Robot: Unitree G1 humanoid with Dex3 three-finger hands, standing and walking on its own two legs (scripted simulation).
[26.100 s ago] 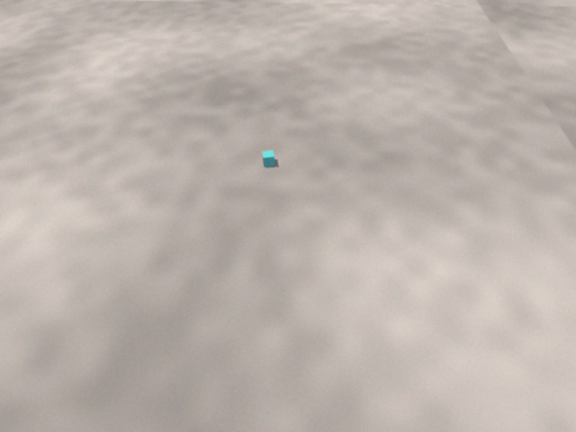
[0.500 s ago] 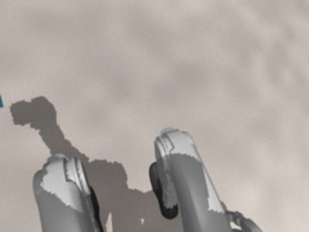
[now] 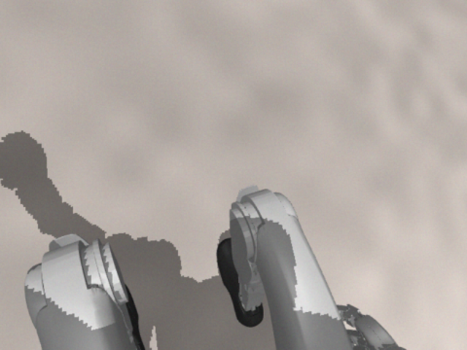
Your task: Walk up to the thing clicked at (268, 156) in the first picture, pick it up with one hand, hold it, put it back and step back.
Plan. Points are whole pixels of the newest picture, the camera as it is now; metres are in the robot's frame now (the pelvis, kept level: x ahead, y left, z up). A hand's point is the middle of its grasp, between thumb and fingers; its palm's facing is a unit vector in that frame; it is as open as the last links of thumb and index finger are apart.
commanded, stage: rest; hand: left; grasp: from above
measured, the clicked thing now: out of the picture +0.48 +0.37 -0.23
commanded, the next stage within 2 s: open in 1.42 s
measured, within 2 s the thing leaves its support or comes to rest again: rests again in 1.16 s
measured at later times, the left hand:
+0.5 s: hand out of the picture +0.48 +0.36 -0.21, palm faces -0.43 -0.12 -0.89, open 8.7 cm
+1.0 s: hand out of the picture +0.48 +0.36 -0.23, palm faces -0.43 -0.12 -0.89, open 8.7 cm
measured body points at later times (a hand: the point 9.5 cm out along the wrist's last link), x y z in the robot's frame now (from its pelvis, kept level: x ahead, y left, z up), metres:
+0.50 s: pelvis +0.00 +0.00 -0.01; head +0.28 +0.12 +0.32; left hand +0.50 +0.37 -0.16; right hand +0.05 -0.27 -0.08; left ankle +0.07 +0.13 -0.29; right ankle +0.11 -0.13 -0.29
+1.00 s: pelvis +0.00 +0.00 -0.02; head +0.28 +0.13 +0.31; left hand +0.50 +0.37 -0.18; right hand +0.05 -0.26 -0.07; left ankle +0.07 +0.13 -0.29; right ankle +0.11 -0.13 -0.29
